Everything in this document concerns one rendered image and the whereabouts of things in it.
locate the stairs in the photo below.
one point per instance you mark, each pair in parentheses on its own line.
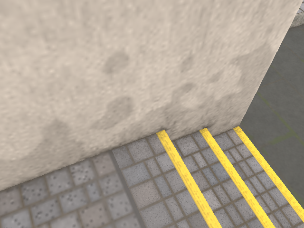
(240,187)

